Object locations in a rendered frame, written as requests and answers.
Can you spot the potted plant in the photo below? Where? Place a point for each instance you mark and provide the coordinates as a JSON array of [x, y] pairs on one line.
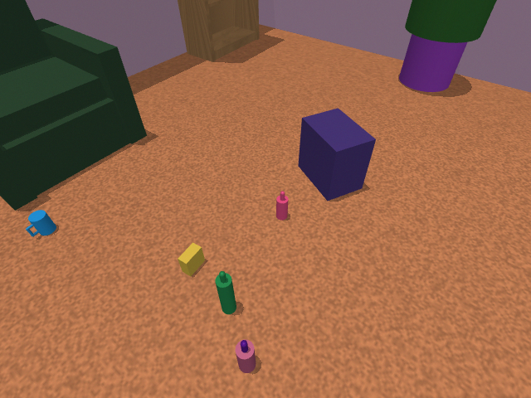
[[440, 31]]

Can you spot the bookshelf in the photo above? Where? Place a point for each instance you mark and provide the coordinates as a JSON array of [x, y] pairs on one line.
[[214, 28]]

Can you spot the armchair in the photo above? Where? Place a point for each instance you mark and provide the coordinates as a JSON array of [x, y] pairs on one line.
[[65, 103]]

